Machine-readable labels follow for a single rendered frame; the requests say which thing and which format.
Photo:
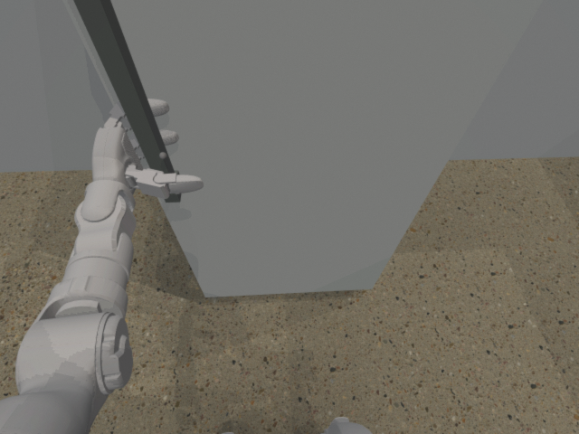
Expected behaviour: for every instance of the robot right shin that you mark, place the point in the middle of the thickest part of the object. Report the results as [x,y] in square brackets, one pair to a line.
[338,419]

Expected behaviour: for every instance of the left robot hand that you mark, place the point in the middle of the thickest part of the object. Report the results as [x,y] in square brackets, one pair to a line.
[114,152]

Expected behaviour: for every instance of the robot left forearm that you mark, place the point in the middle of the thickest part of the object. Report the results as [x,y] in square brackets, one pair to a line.
[98,270]

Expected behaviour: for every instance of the fridge door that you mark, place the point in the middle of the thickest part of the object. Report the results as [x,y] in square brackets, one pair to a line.
[318,127]

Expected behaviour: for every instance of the robot left upper arm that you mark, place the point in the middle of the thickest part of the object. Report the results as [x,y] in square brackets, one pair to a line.
[68,368]

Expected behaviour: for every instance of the handle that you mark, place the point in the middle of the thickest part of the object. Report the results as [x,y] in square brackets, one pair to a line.
[103,27]

